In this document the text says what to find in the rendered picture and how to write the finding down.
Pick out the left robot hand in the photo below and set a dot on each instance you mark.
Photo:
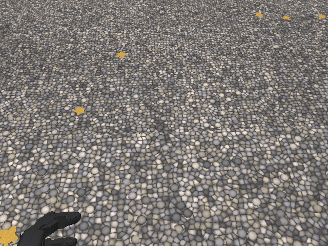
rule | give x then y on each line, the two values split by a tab
45	226

